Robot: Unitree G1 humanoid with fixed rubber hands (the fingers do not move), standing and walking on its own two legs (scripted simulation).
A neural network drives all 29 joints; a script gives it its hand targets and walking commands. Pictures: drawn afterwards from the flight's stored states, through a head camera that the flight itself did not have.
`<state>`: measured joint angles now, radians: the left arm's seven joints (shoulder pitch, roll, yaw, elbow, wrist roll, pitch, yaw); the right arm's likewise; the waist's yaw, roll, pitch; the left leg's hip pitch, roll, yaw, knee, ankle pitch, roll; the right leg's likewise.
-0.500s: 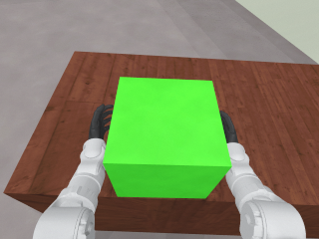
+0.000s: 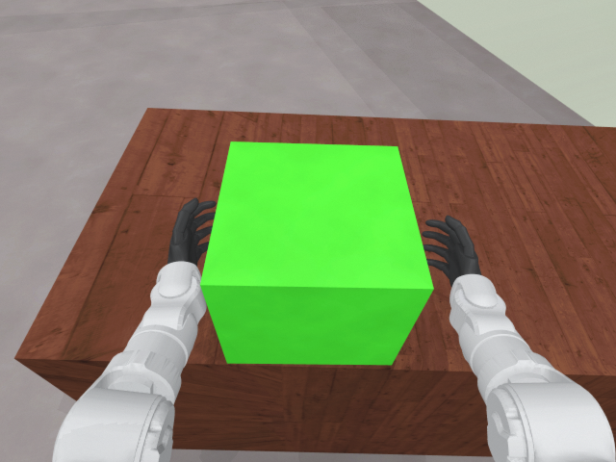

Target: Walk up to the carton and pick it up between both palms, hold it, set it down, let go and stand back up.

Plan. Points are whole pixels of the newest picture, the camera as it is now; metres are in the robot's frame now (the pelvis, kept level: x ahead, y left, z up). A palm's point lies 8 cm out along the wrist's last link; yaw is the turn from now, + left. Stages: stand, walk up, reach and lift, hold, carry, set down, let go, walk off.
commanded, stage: set down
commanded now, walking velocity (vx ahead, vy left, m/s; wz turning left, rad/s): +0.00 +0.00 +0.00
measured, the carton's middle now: (312, 254) +0.44 +0.00 +0.01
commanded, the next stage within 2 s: none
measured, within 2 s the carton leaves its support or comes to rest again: neither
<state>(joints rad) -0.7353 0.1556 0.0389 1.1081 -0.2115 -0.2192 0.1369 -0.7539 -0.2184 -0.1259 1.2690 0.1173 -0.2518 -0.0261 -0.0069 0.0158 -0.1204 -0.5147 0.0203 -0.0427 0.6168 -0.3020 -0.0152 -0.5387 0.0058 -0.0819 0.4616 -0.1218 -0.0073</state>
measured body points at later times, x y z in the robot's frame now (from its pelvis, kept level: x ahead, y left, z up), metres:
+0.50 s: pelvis -0.02 -0.01 -0.01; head +0.00 +0.00 +0.44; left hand +0.35 +0.21 +0.01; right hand +0.34 -0.24 +0.01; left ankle -0.01 +0.11 -0.73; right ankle +0.06 -0.12 -0.73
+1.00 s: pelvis -0.02 -0.01 +0.00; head +0.00 -0.01 +0.45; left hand +0.30 +0.22 -0.01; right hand +0.29 -0.25 -0.01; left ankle -0.01 +0.11 -0.73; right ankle +0.06 -0.12 -0.73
